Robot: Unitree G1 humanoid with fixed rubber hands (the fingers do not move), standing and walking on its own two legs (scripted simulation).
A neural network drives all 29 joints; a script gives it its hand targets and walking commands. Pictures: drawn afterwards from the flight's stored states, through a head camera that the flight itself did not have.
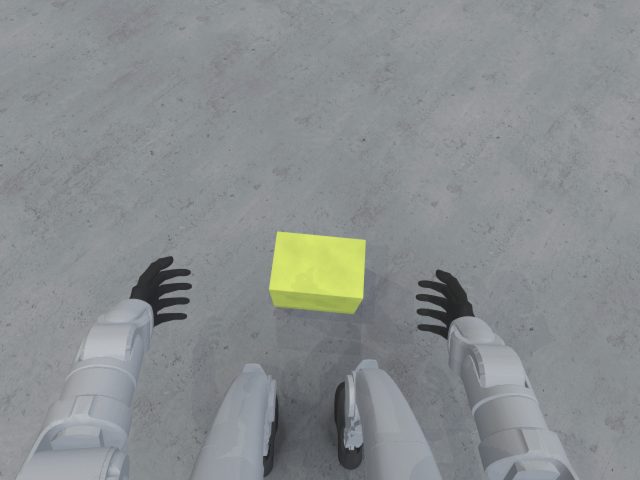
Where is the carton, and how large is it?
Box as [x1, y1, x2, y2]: [269, 231, 365, 313]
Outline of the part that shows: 277,231 269,290 274,306 353,313 362,299 365,240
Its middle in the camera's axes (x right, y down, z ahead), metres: +0.00 +0.11 +1.07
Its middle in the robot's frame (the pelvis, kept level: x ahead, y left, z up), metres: +0.51 -0.02 -0.59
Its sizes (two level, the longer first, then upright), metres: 0.232 0.156 0.192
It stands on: the floor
